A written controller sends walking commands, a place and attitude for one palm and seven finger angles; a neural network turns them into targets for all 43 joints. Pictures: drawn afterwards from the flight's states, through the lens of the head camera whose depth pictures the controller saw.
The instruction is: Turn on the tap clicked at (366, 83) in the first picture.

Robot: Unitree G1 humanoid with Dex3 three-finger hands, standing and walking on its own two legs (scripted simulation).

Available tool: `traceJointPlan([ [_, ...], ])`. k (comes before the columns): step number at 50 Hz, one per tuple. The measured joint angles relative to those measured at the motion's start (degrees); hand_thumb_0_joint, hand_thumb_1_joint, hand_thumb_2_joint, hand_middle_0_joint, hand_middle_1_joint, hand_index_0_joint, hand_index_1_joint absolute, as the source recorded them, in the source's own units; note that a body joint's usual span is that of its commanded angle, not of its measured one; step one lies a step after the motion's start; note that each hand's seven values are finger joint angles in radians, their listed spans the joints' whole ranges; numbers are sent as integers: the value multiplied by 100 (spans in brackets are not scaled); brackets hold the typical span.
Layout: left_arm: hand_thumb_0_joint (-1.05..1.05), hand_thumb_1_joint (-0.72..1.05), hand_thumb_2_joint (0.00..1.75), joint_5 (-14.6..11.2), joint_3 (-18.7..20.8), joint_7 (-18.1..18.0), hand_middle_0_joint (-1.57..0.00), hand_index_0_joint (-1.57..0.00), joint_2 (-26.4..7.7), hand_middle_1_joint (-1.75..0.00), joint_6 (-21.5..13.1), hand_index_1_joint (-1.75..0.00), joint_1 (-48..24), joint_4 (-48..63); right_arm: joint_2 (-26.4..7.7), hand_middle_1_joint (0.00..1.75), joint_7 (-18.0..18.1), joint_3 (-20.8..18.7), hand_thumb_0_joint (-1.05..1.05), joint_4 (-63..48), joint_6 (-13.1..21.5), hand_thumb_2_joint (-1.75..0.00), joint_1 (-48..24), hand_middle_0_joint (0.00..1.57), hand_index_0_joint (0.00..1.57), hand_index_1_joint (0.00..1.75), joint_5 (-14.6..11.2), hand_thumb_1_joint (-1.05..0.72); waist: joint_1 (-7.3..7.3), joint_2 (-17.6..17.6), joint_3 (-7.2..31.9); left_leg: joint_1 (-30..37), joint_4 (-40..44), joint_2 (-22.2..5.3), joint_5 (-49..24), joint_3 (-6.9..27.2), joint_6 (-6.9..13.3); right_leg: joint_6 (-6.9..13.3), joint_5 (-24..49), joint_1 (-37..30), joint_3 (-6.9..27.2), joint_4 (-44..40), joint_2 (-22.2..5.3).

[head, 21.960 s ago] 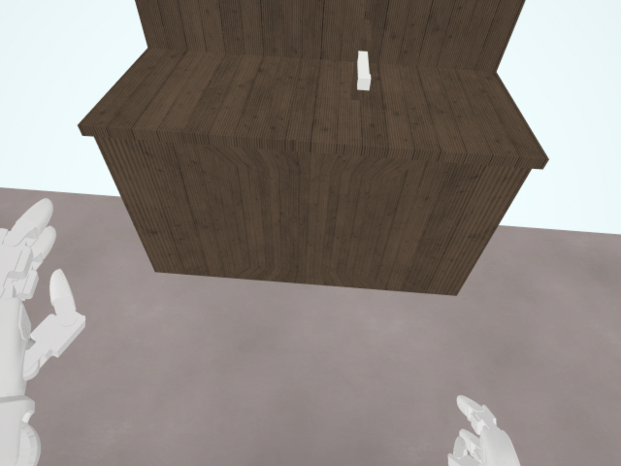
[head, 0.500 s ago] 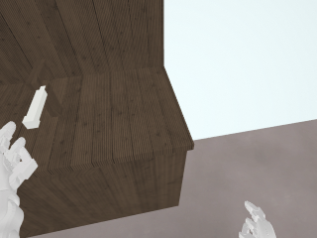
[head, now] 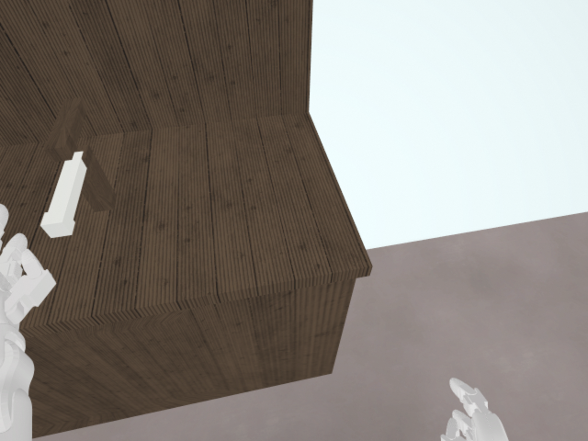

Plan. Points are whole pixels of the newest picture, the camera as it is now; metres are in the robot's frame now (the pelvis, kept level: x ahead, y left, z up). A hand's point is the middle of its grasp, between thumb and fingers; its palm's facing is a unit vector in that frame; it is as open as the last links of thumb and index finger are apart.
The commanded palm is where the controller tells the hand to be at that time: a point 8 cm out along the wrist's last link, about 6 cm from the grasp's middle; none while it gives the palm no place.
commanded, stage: reach beside the lever's end, fingers flat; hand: left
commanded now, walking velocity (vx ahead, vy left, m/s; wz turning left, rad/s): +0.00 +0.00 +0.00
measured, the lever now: (58, 223) +0.36 +0.37 +0.09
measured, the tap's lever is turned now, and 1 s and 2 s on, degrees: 0 0 0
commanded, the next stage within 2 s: push the lever round in 1.22 s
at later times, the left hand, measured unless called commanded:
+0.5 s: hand (21, 259) +0.30 +0.39 +0.09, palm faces +0.55 -0.83 -0.13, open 7.8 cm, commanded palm +0.26 +0.43 +0.09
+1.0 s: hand (26, 251) +0.33 +0.42 +0.06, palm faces +0.52 -0.84 -0.14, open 7.8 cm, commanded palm +0.27 +0.44 +0.08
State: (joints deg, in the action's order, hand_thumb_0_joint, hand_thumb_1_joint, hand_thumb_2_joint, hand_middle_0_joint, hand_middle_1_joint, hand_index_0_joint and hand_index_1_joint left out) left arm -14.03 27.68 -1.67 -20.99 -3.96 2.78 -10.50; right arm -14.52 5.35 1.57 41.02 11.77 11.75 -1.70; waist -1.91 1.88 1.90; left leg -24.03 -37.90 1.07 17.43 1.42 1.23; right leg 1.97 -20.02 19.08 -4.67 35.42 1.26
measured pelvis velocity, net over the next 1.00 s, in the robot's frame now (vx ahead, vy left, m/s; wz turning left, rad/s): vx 0.00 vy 0.02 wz -0.04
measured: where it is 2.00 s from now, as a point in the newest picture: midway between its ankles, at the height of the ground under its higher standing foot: outside the picture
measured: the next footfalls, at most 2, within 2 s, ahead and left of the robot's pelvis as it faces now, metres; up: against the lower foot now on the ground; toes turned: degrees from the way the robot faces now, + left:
none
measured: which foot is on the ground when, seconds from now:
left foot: down 0.00-1.00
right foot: down 0.00-1.00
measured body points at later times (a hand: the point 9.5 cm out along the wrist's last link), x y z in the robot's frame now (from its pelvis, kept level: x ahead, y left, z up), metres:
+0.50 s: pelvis -0.01 +0.00 -0.01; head +0.04 +0.00 +0.44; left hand +0.26 +0.43 +0.10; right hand +0.10 -0.27 -0.11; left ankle +0.02 +0.10 -0.72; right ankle -0.02 -0.10 -0.72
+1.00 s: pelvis +0.00 +0.02 -0.02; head +0.06 +0.04 +0.43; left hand +0.29 +0.46 +0.07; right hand +0.07 -0.26 -0.12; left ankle +0.02 +0.10 -0.72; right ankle -0.02 -0.10 -0.72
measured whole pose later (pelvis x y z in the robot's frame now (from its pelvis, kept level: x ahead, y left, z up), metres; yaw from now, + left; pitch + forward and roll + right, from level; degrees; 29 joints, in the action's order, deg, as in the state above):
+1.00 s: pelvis +0.00 +0.02 -0.02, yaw -2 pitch +11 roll -3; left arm -11.5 40.9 11.4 -34.9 -13.6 -12.9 -43.0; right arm -16.6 3.7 0.8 38.6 3.8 19.2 -1.4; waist 2.5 1.3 4.6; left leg -36.7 -46.1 -0.2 20.6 0.5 2.7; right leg 0.8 -21.1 30.7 -3.8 40.6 2.4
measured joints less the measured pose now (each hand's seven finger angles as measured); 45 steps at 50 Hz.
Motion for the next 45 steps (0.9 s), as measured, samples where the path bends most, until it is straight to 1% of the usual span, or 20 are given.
traceJointPlan([
  [6, 1, 90, 90, -24, 136, 284, -18, -17, -200, -21, -84, -21, -382, -538, -60, 30, 57, -14, 2, 47, -41, -89, 35, 20, 20, 30, -14, -91, 16, 18, -15, -142, -71, 6, 7, 34, 7, -4, -5, 118, -35, 43, -3],
  [12, 1, 90, 90, -9, 349, 510, -17, -17, -427, -20, -192, -20, -687, -1110, -74, 30, 54, -34, 2, 33, -124, -89, 125, 20, 20, 30, -8, -91, 93, -14, 47, -289, -134, -24, 22, 28, -3, 9, -7, 266, -28, 94, 25],
  [20, 1, 90, 90, 56, 790, 800, -17, -16, -879, -18, -407, -18, -1107, -2045, -151, 30, 43, -53, 2, 10, -284, -89, 309, 20, 20, 30, -17, -91, 198, -32, 71, -532, -315, -88, 76, 55, -20, 36, -18, 475, -54, 195, 90],
  [24, 1, 90, 90, 78, 935, 1017, -16, -16, -1093, -17, -578, -17, -1331, -2491, -214, 30, 45, -57, 1, 31, -350, -89, 389, 20, 20, 30, -18, -91, 230, -24, 75, -710, -426, -107, 94, 69, -17, 38, -22, 637, -68, 276, 108],
  [27, 1, 90, 90, 81, 1032, 1204, -16, -16, -1314, -16, -661, -16, -1644, -2999, -253, 30, 55, -34, 1, 51, -394, -89, 436, 20, 20, 30, -32, -91, 261, -43, 78, -897, -537, -110, 109, 87, -13, 36, -40, 815, -90, 381, 110],
  [35, 1, 90, 90, 326, 1258, 1446, -16, -15, -1808, -16, -917, -15, -2398, -3941, -322, 30, 5, -9, 1, 16, -530, -89, 538, 20, 20, 30, 9, -91, 386, -96, 61, -1370, -830, -142, 173, 106, 7, 23, -67, 1254, -112, 602, 140],
  [37, 1, 90, 90, 342, 1259, 1477, -15, -15, -1834, -15, -985, -15, -2413, -3927, -330, 30, -31, -30, 1, -18, -575, -89, 586, 20, 20, 30, 21, -91, 412, -88, 80, -1425, -863, -151, 193, 87, 20, 11, -66, 1306, -92, 611, 147],
  [40, 1, 90, 90, 317, 1227, 1513, -15, -15, -1767, -15, -1062, -15, -2253, -3775, -335, 30, -80, -61, 1, -69, -651, -89, 669, 20, 20, 30, 25, -91, 441, -55, 154, -1422, -859, -161, 224, 29, 51, -22, -60, 1309, -31, 581, 152],
  [43, 1, 90, 90, 222, 1257, 1567, -16, -15, -1687, -15, -1042, -15, -2046, -3711, -314, 30, -112, -69, 1, -123, -730, -89, 733, 20, 20, 30, 5, -91, 469, -42, 259, -1382, -839, -160, 260, -40, 87, -60, -72, 1289, 39, 560, 146],
  [45, 1, 90, 90, 186, 1283, 1533, -16, -15, -1628, -15, -990, -15, -1913, -3665, -286, 30, -125, -72, 1, -169, -769, -89, 762, 20, 20, 30, -3, -91, 478, -42, 293, -1345, -829, -153, 283, -71, 108, -81, -84, 1259, 70, 550, 137],
])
